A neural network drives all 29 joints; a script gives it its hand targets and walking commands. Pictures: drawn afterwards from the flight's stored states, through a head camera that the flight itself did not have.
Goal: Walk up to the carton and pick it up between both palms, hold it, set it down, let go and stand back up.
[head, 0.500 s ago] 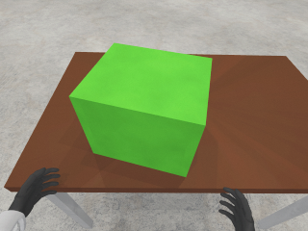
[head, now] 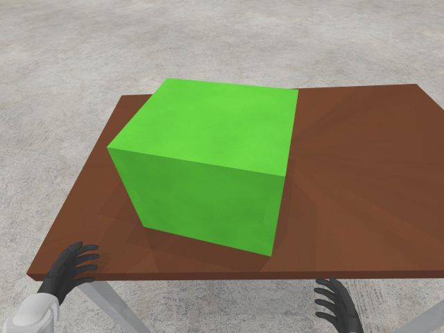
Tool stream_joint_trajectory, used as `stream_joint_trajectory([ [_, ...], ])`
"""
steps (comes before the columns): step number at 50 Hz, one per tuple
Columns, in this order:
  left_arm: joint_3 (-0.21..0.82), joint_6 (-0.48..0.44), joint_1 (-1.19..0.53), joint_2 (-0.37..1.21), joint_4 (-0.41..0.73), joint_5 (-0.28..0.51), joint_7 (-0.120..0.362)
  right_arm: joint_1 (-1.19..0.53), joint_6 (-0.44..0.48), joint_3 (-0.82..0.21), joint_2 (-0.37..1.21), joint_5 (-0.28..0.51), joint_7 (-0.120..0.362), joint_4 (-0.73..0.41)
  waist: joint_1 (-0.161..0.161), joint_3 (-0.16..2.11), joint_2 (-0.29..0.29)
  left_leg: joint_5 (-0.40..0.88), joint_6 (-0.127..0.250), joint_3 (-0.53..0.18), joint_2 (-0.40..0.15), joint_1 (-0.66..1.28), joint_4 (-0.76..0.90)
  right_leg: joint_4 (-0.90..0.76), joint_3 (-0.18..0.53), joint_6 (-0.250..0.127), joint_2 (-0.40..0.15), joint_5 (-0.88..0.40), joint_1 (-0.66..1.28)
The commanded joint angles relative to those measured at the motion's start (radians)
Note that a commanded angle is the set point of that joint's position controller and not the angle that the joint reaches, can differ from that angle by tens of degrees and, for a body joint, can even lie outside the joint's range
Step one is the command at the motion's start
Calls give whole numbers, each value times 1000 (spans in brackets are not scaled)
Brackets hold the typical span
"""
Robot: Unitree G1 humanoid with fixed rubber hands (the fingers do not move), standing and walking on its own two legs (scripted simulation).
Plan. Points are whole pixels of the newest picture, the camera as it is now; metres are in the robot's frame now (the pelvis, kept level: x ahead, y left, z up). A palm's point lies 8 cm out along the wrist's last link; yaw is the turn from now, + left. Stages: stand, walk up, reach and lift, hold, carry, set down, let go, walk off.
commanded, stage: set down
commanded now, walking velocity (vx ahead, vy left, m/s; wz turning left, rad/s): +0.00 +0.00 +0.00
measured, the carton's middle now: (216, 162) +0.45 +0.06 +0.07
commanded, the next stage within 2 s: let go in 0.62 s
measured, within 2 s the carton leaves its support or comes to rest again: neither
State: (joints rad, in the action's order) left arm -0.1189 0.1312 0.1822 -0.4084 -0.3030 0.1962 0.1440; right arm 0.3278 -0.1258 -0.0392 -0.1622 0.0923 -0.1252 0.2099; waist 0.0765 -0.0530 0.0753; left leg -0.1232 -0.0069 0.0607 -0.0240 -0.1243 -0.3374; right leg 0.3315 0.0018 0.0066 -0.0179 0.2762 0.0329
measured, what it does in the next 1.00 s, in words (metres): stands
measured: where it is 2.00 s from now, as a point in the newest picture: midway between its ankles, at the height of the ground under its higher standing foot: outside the picture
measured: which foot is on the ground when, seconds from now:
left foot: down 0.00-1.00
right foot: down 0.00-1.00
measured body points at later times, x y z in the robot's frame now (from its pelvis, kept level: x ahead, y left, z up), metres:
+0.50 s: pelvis +0.00 -0.02 +0.00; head -0.04 -0.08 +0.44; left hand +0.19 +0.30 +0.02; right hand +0.19 -0.24 -0.10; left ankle +0.04 +0.12 -0.75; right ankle -0.05 -0.12 -0.75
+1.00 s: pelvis -0.01 +0.00 +0.00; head -0.06 -0.06 +0.44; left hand +0.19 +0.30 +0.02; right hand +0.17 -0.22 -0.10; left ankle +0.04 +0.12 -0.75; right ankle -0.05 -0.12 -0.75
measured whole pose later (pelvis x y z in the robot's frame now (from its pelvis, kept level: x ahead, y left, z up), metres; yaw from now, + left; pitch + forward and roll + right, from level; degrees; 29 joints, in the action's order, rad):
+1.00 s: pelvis -0.01 +0.00 +0.00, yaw +1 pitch -8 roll +0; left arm -0.08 0.06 0.06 -0.35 -0.56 0.13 0.06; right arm 0.21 -0.02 -0.03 -0.27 0.03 -0.01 0.58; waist 0.05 -0.03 0.13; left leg -0.10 0.00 0.05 -0.02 -0.08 -0.32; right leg 0.34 -0.01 0.01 -0.02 0.27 0.07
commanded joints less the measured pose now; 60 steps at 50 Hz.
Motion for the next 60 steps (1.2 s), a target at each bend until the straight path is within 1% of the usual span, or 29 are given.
stream_joint_trajectory([
  [1, 125, 67, -56, 44, -83, -39, 20, -78, 66, 37, -97, -12, 29, -64, -67, -51, -174, -12, -18, 4, 0, 261, 4, -156, -29, -20, 25, 45, -399],
  [3, 160, 64, -64, 87, -106, -49, 9, -102, 77, 60, -120, -27, 48, 9, -86, -73, -170, 11, -29, -6, -7, 265, 3, -153, -45, -22, 38, 45, -422],
  [4, 165, 72, -44, 101, -123, -53, 8, -91, 96, 54, -128, -32, 51, 8, -83, -60, -195, 49, -26, -5, -6, 281, -11, -153, -45, -19, 39, 15, -421],
  [5, 178, 86, -34, 131, -153, -69, 4, -105, 98, 61, -153, -38, 60, 54, -88, -66, -180, 60, -40, -11, -10, 310, -9, -156, -57, -24, 48, 27, -443],
  [7, 176, 85, -33, 152, -181, -85, 7, -108, 106, 58, -159, -45, 74, 88, -85, -73, -204, 79, -39, -4, -3, 309, -16, -164, -54, -22, 45, 9, -422],
  [8, 189, 69, -34, 153, -157, -68, 8, -111, 129, 61, -144, -49, 71, 52, -95, -43, -226, 78, -35, 0, 0, 309, -20, -157, -53, -15, 44, -27, -415],
  [9, 194, 65, -13, 161, -184, -68, 7, -118, 146, 49, -147, -45, 72, 61, -83, -43, -224, 103, -35, 2, 1, 318, -24, -154, -50, -15, 44, -55, -420],
  [13, 208, 45, -39, 186, -243, -73, 7, -179, 180, 50, -159, -58, 86, 120, -99, -37, -277, 52, -5, 9, 9, 314, -16, -157, -52, -1, 48, -62, -410],
  [14, 207, 38, -52, 181, -278, -71, 10, -184, 183, 34, -152, -62, 86, 138, -92, -49, -291, 27, 2, 12, 15, 300, -13, -159, -44, 6, 38, -61, -407],
  [15, 204, 23, -63, 181, -289, -63, 13, -192, 192, 37, -157, -69, 81, 157, -101, -32, -308, 27, 8, 13, 17, 303, -18, -154, -38, 17, 31, -102, -404],
  [16, 206, 7, -65, 172, -294, -49, 24, -181, 210, 15, -132, -61, 67, 135, -94, -26, -321, 23, 14, 17, 23, 296, -28, -150, -24, 25, 18, -141, -395],
  [17, 216, 10, -62, 208, -338, -73, 17, -216, 214, 22, -161, -68, 76, 201, -88, -62, -292, 32, 18, 13, 18, 299, -17, -144, -34, 18, 32, -136, -421],
  [21, 218, -3, -103, 219, -375, -79, 29, -227, 217, 18, -152, -73, 80, 255, -103, -132, -308, -11, 34, 19, 22, 292, -3, -167, -17, 19, 16, -99, -430],
  [25, 214, -12, -126, 224, -399, -83, 21, -260, 224, 12, -169, -65, 89, 278, -91, -139, -302, -9, 36, 19, 17, 290, 2, -165, -22, 15, 22, -66, -427],
  [27, 218, -13, -132, 225, -419, -76, 20, -260, 222, 10, -166, -69, 90, 277, -95, -129, -328, -30, 42, 21, 17, 288, 2, -171, -19, 16, 22, -39, -428],
  [28, 214, -6, -147, 225, -419, -84, 16, -270, 214, 11, -178, -62, 93, 276, -90, -124, -300, -39, 37, 19, 17, 288, 7, -176, -16, 9, 18, -15, -430],
  [30, 220, 1, -151, 229, -420, -88, 17, -257, 203, 12, -176, -68, 88, 295, -106, -128, -296, -28, 36, 19, 19, 300, 5, -173, -10, 14, 16, -55, -422],
  [33, 220, 6, -146, 227, -409, -81, 13, -248, 192, 21, -171, -68, 85, 281, -106, -133, -302, -58, 40, 27, 22, 278, 16, -176, -3, 12, 13, -17, -416],
  [35, 236, -1, -150, 235, -380, -73, 3, -264, 196, 33, -168, -65, 93, 263, -105, -126, -274, -67, 29, 24, 20, 267, 15, -175, -12, 3, 19, 28, -431],
  [36, 228, -2, -157, 234, -403, -76, 3, -267, 189, 22, -166, -66, 98, 276, -94, -135, -294, -73, 36, 25, 19, 248, 14, -174, -9, 4, 17, 44, -427],
  [37, 219, 2, -148, 232, -405, -83, -1, -270, 185, 27, -181, -66, 104, 258, -91, -118, -280, -72, 30, 25, 18, 261, 15, -176, -8, 0, 19, 54, -433],
  [38, 218, 3, -150, 225, -414, -74, 1, -265, 180, 20, -172, -68, 101, 244, -97, -110, -320, -89, 38, 23, 21, 259, 15, -179, -9, 7, 18, 58, -420],
  [40, 233, 11, -164, 232, -412, -75, -1, -270, 168, 28, -178, -72, 104, 274, -102, -131, -297, -93, 33, 21, 18, 257, 18, -172, -11, 0, 17, 56, -429],
  [49, 221, 41, -169, 221, -361, -73, -19, -272, 139, 40, -192, -63, 117, 212, -87, -117, -317, -110, 24, 21, 16, 252, 24, -170, -19, -1, 32, 96, -420],
  [51, 233, 46, -164, 234, -367, -71, -28, -281, 134, 49, -205, -61, 130, 216, -82, -124, -289, -116, 16, 20, 11, 246, 22, -165, -22, -12, 32, 104, -426],
  [52, 227, 56, -172, 220, -387, -77, -23, -276, 122, 40, -199, -63, 129, 214, -90, -131, -313, -153, 18, 22, 17, 245, 25, -169, -16, -10, 27, 118, -417],
  [57, 221, 97, -147, 236, -304, -92, -33, -266, 82, 65, -216, -53, 139, 188, -80, -132, -272, -151, 1, 19, 14, 232, 34, -158, -25, -20, 34, 126, -411],
  [59, 230, 117, -165, 234, -310, -94, -38, -278, 64, 74, -225, -53, 148, 192, -98, -154, -260, -180, -2, 16, 15, 227, 33, -160, -20, -26, 29, 140, -421],
  [60, 223, 127, -159, 230, -316, -94, -36, -271, 51, 72, -224, -55, 152, 183, -94, -163, -277, -182, -2, 20, 17, 220, 36, -160, -22, -23, 30, 139, -418],
])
